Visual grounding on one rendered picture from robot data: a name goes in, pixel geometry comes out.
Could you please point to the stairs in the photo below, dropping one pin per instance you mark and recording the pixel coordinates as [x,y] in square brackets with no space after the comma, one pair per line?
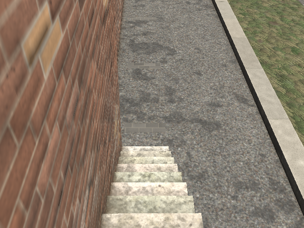
[147,192]

